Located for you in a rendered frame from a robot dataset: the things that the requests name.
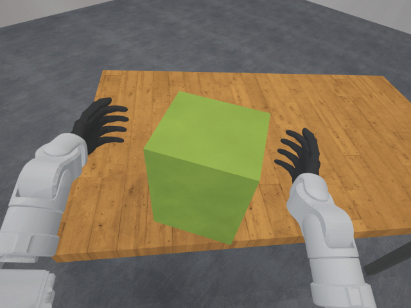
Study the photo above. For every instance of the left robot upper arm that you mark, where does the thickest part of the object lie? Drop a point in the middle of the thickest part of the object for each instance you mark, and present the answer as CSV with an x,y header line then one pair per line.
x,y
29,288

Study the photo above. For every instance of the table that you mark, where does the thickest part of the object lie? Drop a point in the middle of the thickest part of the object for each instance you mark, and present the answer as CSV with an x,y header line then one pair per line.
x,y
363,129

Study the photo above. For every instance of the right robot forearm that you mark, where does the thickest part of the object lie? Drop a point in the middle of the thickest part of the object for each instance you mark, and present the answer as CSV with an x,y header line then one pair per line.
x,y
328,232

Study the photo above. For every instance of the carton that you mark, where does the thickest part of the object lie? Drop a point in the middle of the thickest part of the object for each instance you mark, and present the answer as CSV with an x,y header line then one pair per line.
x,y
203,164

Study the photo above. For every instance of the left robot hand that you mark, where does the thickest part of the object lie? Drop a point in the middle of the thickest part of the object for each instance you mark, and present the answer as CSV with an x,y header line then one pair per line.
x,y
90,125

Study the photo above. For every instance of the right robot hand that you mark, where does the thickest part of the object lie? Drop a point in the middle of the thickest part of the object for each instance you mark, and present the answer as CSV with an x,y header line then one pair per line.
x,y
308,161

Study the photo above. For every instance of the left robot forearm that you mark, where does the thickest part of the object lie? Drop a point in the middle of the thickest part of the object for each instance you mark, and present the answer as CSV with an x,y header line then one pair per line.
x,y
31,224

